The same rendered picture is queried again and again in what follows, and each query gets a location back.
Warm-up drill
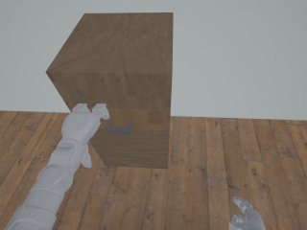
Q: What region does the handle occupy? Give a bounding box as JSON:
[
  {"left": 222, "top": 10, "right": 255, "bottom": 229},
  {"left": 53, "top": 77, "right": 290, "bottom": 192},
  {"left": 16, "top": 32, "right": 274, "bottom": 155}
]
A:
[{"left": 107, "top": 119, "right": 132, "bottom": 134}]

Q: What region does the drawer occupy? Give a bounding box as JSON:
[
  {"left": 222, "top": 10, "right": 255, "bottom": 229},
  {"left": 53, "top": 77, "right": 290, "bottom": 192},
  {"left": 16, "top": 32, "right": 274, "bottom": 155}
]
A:
[{"left": 88, "top": 108, "right": 165, "bottom": 130}]

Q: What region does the robot right hand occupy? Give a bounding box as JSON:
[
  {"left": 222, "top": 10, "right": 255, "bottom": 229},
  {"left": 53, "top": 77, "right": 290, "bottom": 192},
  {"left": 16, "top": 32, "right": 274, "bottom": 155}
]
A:
[{"left": 228, "top": 196, "right": 266, "bottom": 230}]

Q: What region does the left robot forearm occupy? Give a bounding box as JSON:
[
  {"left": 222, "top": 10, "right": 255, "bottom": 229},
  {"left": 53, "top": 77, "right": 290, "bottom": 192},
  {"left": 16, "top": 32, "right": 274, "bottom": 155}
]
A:
[{"left": 4, "top": 138, "right": 85, "bottom": 230}]

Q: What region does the cabinet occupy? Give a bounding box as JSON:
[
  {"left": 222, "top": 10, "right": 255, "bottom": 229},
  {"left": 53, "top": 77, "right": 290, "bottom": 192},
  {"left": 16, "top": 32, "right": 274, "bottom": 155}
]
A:
[{"left": 45, "top": 12, "right": 174, "bottom": 170}]

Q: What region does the robot left hand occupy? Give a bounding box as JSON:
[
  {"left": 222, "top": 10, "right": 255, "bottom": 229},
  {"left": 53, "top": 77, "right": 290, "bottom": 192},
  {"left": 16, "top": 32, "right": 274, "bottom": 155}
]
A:
[{"left": 61, "top": 103, "right": 110, "bottom": 169}]

